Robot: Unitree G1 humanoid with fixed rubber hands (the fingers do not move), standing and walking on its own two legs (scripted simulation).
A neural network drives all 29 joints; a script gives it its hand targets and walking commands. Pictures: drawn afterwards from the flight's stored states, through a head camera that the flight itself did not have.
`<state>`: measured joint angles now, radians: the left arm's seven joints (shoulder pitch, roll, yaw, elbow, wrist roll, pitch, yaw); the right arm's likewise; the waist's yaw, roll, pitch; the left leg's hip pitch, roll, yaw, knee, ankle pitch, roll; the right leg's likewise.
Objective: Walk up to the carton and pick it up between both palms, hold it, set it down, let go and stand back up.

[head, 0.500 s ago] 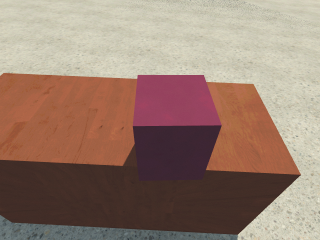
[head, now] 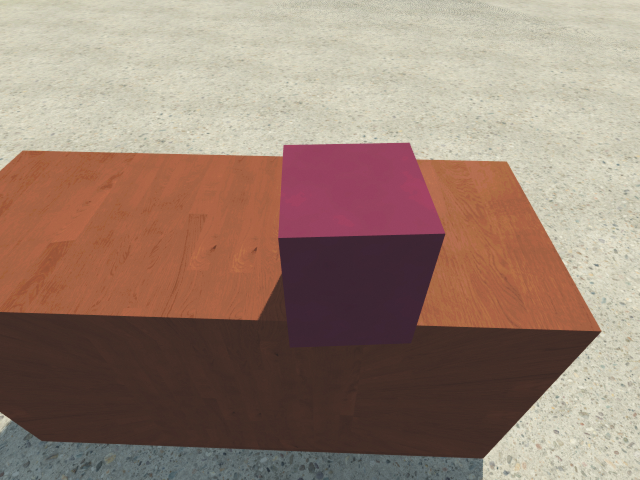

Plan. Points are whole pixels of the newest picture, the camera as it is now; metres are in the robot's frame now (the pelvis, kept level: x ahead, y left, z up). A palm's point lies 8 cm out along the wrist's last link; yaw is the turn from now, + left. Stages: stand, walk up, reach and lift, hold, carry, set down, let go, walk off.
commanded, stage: stand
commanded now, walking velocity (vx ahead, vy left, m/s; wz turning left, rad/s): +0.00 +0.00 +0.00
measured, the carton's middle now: (348, 246) +0.46 -0.02 +0.03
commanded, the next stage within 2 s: none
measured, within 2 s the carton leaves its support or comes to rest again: neither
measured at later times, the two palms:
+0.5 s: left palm out of the picture -0.05 +0.20 -0.15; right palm out of the picture -0.06 -0.21 -0.14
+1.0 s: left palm out of the picture -0.03 +0.20 -0.15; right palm out of the picture -0.05 -0.21 -0.14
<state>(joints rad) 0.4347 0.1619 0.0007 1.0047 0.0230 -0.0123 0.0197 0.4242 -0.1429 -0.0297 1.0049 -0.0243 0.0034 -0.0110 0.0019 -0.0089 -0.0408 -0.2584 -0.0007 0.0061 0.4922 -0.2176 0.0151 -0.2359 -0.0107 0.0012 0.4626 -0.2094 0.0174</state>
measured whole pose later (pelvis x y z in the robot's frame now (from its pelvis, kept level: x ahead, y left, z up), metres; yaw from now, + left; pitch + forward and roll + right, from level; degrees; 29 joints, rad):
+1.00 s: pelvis +0.00 +0.00 +0.00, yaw -1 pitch -1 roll -1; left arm 0.36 0.12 -0.02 1.13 0.01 -0.01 0.03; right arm 0.40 -0.11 0.00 1.10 -0.01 0.00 -0.03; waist -0.01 -0.01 -0.01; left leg -0.25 0.01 0.01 0.50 -0.23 0.01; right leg -0.23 0.00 0.01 0.47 -0.21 0.01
